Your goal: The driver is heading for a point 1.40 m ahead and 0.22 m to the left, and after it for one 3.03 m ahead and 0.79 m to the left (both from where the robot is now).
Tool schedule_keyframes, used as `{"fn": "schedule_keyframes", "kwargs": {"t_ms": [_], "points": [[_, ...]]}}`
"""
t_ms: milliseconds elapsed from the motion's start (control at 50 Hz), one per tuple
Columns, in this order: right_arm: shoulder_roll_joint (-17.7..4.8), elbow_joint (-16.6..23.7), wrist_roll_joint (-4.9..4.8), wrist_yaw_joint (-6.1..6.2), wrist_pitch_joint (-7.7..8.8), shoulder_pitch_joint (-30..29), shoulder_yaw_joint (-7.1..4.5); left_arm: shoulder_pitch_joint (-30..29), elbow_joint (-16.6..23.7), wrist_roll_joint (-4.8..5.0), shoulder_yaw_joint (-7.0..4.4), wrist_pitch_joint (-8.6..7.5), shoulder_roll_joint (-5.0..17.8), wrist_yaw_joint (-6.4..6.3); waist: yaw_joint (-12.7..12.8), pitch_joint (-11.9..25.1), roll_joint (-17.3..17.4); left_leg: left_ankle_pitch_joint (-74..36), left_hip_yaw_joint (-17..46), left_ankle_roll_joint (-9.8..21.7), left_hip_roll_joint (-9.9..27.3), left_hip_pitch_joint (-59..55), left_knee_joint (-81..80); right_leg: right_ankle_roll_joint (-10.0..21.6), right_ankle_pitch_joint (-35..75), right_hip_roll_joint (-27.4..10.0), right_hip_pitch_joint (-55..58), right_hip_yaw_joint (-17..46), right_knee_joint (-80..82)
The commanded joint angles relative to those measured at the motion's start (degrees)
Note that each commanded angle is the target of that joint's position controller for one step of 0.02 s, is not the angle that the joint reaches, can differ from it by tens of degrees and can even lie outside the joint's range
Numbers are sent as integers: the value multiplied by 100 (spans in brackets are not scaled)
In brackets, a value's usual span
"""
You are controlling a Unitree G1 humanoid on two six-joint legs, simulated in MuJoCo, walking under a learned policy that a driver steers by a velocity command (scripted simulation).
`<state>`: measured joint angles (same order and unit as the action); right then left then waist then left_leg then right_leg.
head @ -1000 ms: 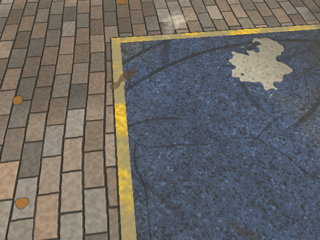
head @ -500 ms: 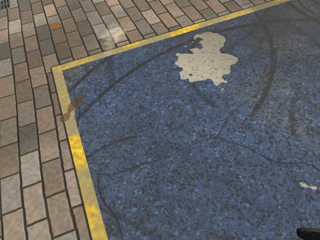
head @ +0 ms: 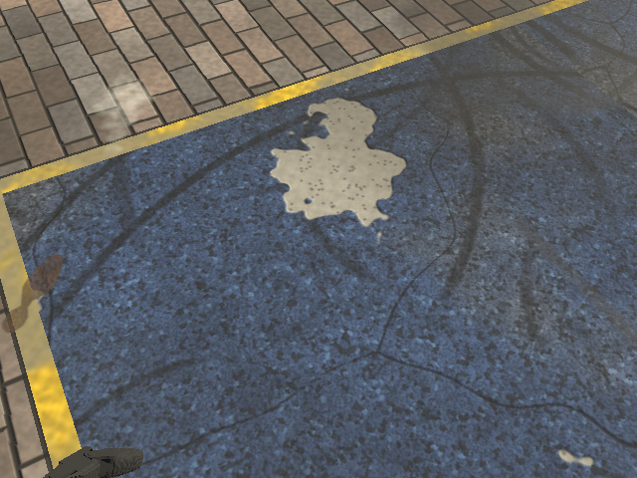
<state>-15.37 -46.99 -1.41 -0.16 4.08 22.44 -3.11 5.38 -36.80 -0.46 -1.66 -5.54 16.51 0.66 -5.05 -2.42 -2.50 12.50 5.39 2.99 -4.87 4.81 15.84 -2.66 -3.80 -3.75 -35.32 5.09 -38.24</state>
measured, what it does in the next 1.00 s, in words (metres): walks ahead, turning left: right foot, then left foot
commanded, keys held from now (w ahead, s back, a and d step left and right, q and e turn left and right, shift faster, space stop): w+q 0.58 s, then w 0.06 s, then w+e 0.36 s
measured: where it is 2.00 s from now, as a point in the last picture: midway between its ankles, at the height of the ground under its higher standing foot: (213, 271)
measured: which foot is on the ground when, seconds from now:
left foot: down 0.00-0.14, up 0.16-0.62, down 0.64-1.00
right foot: up 0.00-0.12, down 0.14-0.64, up 0.66-1.00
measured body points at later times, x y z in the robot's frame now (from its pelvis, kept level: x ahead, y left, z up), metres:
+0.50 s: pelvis +0.27 -0.01 -0.01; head +0.30 +0.00 +0.44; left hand +0.21 +0.28 -0.12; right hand +0.55 -0.19 -0.09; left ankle +0.39 +0.17 -0.70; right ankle +0.22 -0.15 -0.75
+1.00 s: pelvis +0.52 +0.13 +0.00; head +0.54 +0.14 +0.45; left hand +0.57 +0.43 -0.11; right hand +0.67 -0.11 -0.11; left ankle +0.43 +0.17 -0.75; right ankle +0.75 +0.02 -0.68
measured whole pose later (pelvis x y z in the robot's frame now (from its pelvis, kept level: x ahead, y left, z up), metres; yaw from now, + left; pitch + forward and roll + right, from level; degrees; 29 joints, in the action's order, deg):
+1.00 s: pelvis +0.52 +0.13 +0.00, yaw +18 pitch +0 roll +2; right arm -15.3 -45.0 0.9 -0.6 5.3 17.3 -2.8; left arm 11.0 -43.8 1.4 -2.9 -2.9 17.0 1.1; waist -2.8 -1.8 -2.8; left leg 13.4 -7.6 4.3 -4.4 -0.5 12.2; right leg -1.2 4.0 -6.0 -39.7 4.2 -44.4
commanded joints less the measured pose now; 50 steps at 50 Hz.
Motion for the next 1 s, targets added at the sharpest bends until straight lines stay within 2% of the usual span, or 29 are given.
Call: {"fn": "schedule_keyframes", "kwargs": {"t_ms": [20, 80, 100, 120, 140, 160, 180, 200, 220, 240, 280, 320, 360, 460, 540, 580, 600, 620, 640, 660, 680, 700, 720, 740, 760, 820, 900, 940, 1000], "points": [[-1123, 387, -70, 79, 34, -128, -274, -453, 478, 70, -86, -123, 368, 49, 148, 29, 699, -1051, 1047, 833, 1258, 821, -392, -58, 774, 346, 1045, -147, 673], [-1131, 377, -69, 106, -37, -57, -290, -402, 508, 112, -202, -151, 619, 41, 318, 106, 801, -933, 1451, 632, 1453, 431, 89, 129, 343, 327, 1415, -26, 980], [-1093, 394, -53, 107, -67, -101, -282, -132, 450, 114, -257, -162, 699, 26, 503, 205, 819, -1128, 1456, 543, 1394, 446, 399, 252, 186, 328, 1837, -98, 1134], [-958, 430, -15, 94, -79, -121, -234, 396, 334, 85, -356, -171, 859, -15, 790, 522, 764, -1487, 1302, 385, 1101, 589, 1088, 421, 62, 271, 2658, -146, 1288], [-633, 578, 94, 65, -72, -174, -107, 1264, 263, -1, -453, -167, 1157, -71, 1188, 1335, 347, -845, 1007, 190, 753, 1207, 2585, 785, -280, -559, 4030, 594, 1152], [-87, 720, -14, 72, -17, 607, 55, 1774, 119, -74, -559, -72, 1613, -68, 941, 2246, -1348, 1740, 278, -160, -24, 2997, 4547, 1632, -1226, -1956, 5831, 2953, 1518], [-571, 671, -134, 86, -9, 650, -20, 1784, 73, -4, -480, -35, 1188, -19, 951, 2084, -1380, 2110, 401, -215, 324, 3772, 5490, 1751, -2312, -2113, 5624, 3957, 2000], [-955, 694, -161, 90, -41, 119, -135, 1474, 113, 24, -375, -21, 792, -31, 1025, 1250, -725, 1575, 386, -227, 570, 4010, 5766, 1520, -2319, -1853, 4939, 3079, 2102], [-965, 754, -94, 97, -71, -229, -150, 1170, 108, 9, -320, -4, 643, -32, 943, 785, -343, 1130, 209, -267, 773, 3887, 5698, 1384, -1577, -1602, 4269, 2245, 2159], [-899, 814, -26, 82, -89, -428, -160, 958, 56, -10, -278, 8, 503, -23, 827, 466, -263, 861, 176, -294, 913, 3754, 5461, 1335, -960, -1363, 3730, 1690, 2307], [-677, 872, -47, 25, -179, -466, -151, 756, -23, -48, -274, -36, 438, -31, 627, 215, -450, 566, 93, -316, 1107, 3359, 5174, 1284, -367, -1114, 3090, 926, 2640], [-478, 975, -29, -4, -257, -610, -104, 739, -131, 11, -322, -105, 507, -29, 571, 96, -339, 404, 20, -363, 1161, 3380, 4878, 1381, 106, -1135, 2900, 477, 2864], [-415, 1116, 27, -31, -275, -862, -72, 770, -246, 33, -384, -131, 660, -41, 576, 12, -191, 51, 14, -419, 1202, 3539, 4374, 1456, 470, -1199, 2946, 134, 2994], [-354, 1330, 17, -217, -186, -1643, 1, 869, -441, 69, -457, -60, 939, -87, 812, -127, -22, -1298, -354, -307, 1079, 3176, 2755, 1243, 770, -1035, 3100, -856, 3047], [-469, 1616, 4, -323, -201, -2186, -27, 1160, -636, 192, -531, 54, 1156, -91, 894, -269, -13, -996, -609, -48, 949, 3133, 2138, 1060, 1178, -1227, 3704, -1189, 2800], [-636, 1682, 32, -341, -233, -2064, -114, 1178, -659, 233, -580, 137, 1324, -114, 706, -46, -149, -422, -907, 178, 640, 2660, 2026, 939, 2804, -1239, 3962, -1408, 2143], [-773, 1626, 53, -326, -253, -1687, -199, 1216, -677, 260, -591, 182, 1386, -128, 454, 247, -188, -193, -1046, 323, 403, 2005, 1952, 884, 3665, -1198, 3923, -1503, 1460], [-1003, 1407, 37, -275, -275, -827, -352, 1201, -681, 270, -548, 217, 1321, -143, -49, 701, -78, -457, -1106, 521, 153, 733, 1627, 742, 3913, -1034, 3513, -1676, 376], [-1375, 1146, 10, -164, -326, 177, -523, 1312, -622, 142, -426, 192, 1078, -161, -476, 1232, 340, -614, -324, 769, 544, -1039, 1597, 523, 2467, -815, 2225, -1692, -1205], [-1983, 1158, 2, -104, -279, 27, -556, 2008, -361, -55, -125, 83, 216, -66, 281, 1816, 1897, 410, 2954, 1764, 2225, -2748, 1057, 172, -2802, 224, -202, -1350, -3296], [-1475, 1317, 25, -123, -203, 181, -405, 1610, -479, 161, -203, -60, 748, -7, -181, 2512, 1135, 1030, 4056, 1920, 2672, -2783, 270, 220, -3063, 283, -570, -126, -3981], [-1219, 1205, 93, -157, -122, -19, -314, 996, -306, 392, -299, -103, 1051, 14, -254, 1605, 843, 552, 3070, 1609, 2505, -2170, 183, 304, -2579, 51, -980, -125, -4025], [-1107, 1156, 86, -160, -72, -342, -270, 831, -271, 363, -257, -126, 948, -19, -32, 1069, 585, -104, 2253, 1394, 2285, -1346, 180, 363, -2068, -225, -859, -170, -3609], [-905, 1132, 124, -157, -37, -672, -211, 784, -333, 233, -265, -109, 904, -54, 168, 751, 495, -712, 1665, 1244, 2070, -657, 114, 344, -1717, -409, -584, -160, -3236], [-739, 1144, 190, -157, 10, -869, -151, 993, -411, 207, -283, -34, 896, -45, 386, 651, 627, -1127, 1245, 1162, 1906, -187, -57, 331, -1436, -539, -180, -75, -3056], [-721, 961, 200, -155, 180, -971, -164, 1288, -585, 215, -252, 202, 632, -45, 587, 467, 559, -1627, 485, 1166, 1816, 387, -549, 188, -1011, -528, 159, -31, -2720], [-745, 711, 253, -62, 235, -869, -177, 817, -462, 194, -235, 239, 478, -49, 461, 74, 490, -1886, -408, 909, 1617, 277, -801, 73, 233, -350, -345, 170, -1645], [-779, 655, 238, -28, 231, -897, -170, 578, -407, 188, -207, 197, 396, 11, 365, -9, 511, -1839, -773, 746, 1516, 211, -878, 105, 896, -260, -227, 11, -903], [-896, 467, 198, 13, 191, -645, -194, 40, -207, 175, -127, 171, 238, 115, 107, -232, 428, -1893, -1014, 658, 1666, -145, -945, 202, 1209, -194, -280, -265, -157]]}}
